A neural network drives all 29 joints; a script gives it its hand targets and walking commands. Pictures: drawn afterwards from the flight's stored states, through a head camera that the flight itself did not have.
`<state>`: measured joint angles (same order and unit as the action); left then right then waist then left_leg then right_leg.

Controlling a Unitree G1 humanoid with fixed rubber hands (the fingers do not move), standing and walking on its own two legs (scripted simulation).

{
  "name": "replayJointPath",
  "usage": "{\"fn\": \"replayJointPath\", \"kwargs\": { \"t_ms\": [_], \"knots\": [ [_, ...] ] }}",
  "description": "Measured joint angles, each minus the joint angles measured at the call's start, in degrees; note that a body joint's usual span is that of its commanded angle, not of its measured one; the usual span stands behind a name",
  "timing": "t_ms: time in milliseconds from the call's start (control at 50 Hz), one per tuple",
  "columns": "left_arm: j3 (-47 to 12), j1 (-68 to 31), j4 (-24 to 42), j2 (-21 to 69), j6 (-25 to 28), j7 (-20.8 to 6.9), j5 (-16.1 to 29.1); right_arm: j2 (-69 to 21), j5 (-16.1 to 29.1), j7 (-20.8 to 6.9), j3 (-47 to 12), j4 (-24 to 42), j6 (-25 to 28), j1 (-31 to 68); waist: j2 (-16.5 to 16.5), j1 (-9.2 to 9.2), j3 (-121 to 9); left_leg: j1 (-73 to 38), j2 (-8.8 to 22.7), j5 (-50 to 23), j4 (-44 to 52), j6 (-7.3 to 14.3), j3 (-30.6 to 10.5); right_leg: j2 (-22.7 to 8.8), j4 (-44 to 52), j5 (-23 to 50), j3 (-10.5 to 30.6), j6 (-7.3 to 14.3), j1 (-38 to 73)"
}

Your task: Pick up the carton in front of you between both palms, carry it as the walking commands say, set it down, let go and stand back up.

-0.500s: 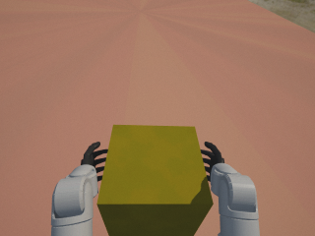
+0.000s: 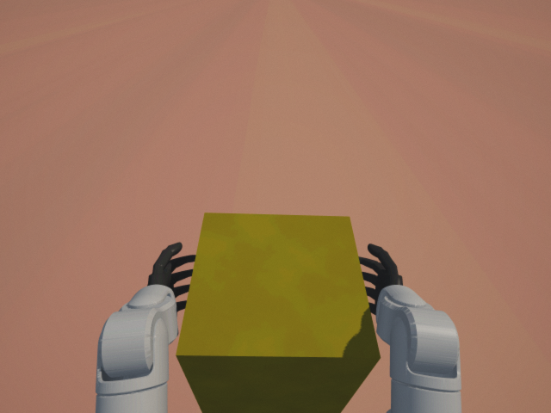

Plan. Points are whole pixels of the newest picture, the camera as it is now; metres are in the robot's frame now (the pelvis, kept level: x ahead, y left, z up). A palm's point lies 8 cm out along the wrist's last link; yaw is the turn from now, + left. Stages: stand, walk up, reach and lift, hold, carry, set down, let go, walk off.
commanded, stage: carry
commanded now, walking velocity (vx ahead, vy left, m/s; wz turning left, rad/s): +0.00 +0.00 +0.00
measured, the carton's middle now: (274, 319) +0.27 +0.00 -0.01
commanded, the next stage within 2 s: none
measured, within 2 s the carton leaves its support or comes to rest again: neither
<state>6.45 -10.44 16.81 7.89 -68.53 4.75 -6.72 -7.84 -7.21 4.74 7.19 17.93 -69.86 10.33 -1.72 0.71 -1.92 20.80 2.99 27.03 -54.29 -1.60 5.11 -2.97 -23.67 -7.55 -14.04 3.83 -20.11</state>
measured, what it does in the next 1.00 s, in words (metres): walks ahead: left foot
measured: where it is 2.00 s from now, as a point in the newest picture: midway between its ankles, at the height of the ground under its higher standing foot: outside the picture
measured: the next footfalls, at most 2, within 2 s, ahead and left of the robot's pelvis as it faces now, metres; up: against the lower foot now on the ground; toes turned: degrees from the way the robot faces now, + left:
left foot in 0.16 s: +0.16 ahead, +0.13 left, +0.00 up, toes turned -17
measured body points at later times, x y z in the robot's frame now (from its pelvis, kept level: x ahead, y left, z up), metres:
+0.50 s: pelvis +0.15 +0.02 +0.00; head +0.13 +0.02 +0.45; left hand +0.44 +0.16 +0.06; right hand +0.42 -0.14 +0.06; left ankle +0.12 +0.12 -0.73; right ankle +0.06 -0.08 -0.73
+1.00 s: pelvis +0.12 +0.02 -0.01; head +0.10 +0.02 +0.44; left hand +0.44 +0.15 +0.02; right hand +0.42 -0.15 +0.02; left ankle +0.12 +0.12 -0.74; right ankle +0.06 -0.08 -0.74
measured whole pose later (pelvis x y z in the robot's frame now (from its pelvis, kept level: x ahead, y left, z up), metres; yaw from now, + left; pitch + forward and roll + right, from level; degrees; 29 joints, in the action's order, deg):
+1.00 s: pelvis +0.12 +0.02 -0.01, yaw -3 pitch +2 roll +0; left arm 13.4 -15.5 -16.6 8.8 -37.4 0.1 -16.3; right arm -8.9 -15.9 0.3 13.4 -17.0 -37.7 15.7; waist 0.2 0.0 -5.4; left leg 16.3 3.3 16.5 -31.1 0.9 9.9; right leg -4.2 -30.0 -20.7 -10.4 -0.5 -10.8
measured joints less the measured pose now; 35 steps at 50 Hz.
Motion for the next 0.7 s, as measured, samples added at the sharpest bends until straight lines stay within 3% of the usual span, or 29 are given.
{"fn": "replayJointPath", "kwargs": {
  "t_ms": [80,160,220,280,400,700],
  "knots": [
    [0.14,0.62,2.73,-0.11,1.14,-0.04,0.51,0.02,0.07,0.05,-0.99,1.97,1.13,0.07,0.19,0.31,1.0,1.87,-0.09,-5.28,17.28,0.27,0.93,0.33,2.86,-0.93,0.43,-0.42,3.82],
    [-0.18,0.84,4.57,-0.16,1.14,-0.12,0.69,0.05,0.14,0.1,-1.38,4.09,1.04,-0.35,-0.25,0.04,-0.18,-1.51,1.13,-21.15,30.08,0.82,3.13,0.95,-1.06,-6.05,0.72,-1.81,6.45],
    [0.17,0.79,4.0,-0.19,-0.26,-0.17,0.29,0.07,0.1,0.07,-1.58,2.68,0.47,-0.41,2.24,-0.03,-2.8,-3.6,0.22,-16.25,27.85,2.47,4.29,-0.34,-2.65,-8.28,1.75,-3.2,8.51],
    [0.62,-0.25,2.23,-0.08,-1.21,-0.2,-0.49,-0.06,0.0,-0.19,-0.73,0.19,0.11,0.7,3.27,-0.34,-5.17,-4.53,-0.29,-13.55,26.7,2.66,4.87,-1.09,-3.78,-11.33,2.41,-3.99,9.36],
    [1.13,-1.18,-3.23,0.08,-0.02,-0.58,-1.69,-0.13,-0.85,-0.85,0.39,-5.19,1.67,1.21,2.7,-0.68,-6.66,-5.35,-0.44,-11.35,25.23,2.56,5.08,-1.6,-5.99,-11.89,3.46,-5.68,9.47],
    [0.59,1.23,-14.68,-0.25,15.38,-3.02,-4.68,0.19,-3.96,-2.74,-0.26,-15.91,16.26,-1.03,1.84,-0.71,-4.99,-5.5,-0.11,-10.62,23.95,2.14,4.84,-1.41,-5.61,-12.22,3.85,-5.53,10.21]
  ]
}}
